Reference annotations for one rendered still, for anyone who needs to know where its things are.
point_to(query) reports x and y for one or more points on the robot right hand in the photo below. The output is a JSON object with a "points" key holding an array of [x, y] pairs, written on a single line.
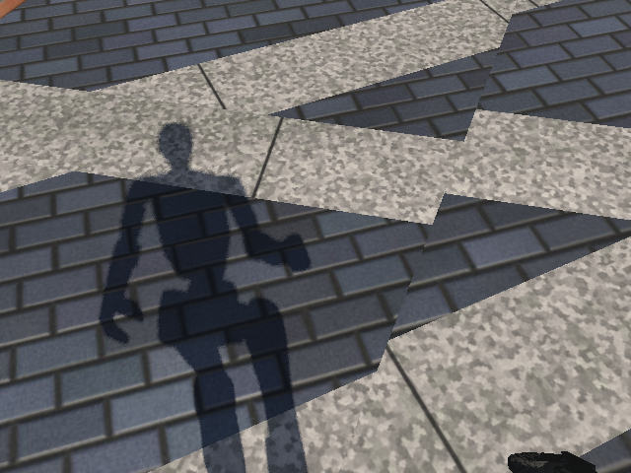
{"points": [[533, 462]]}

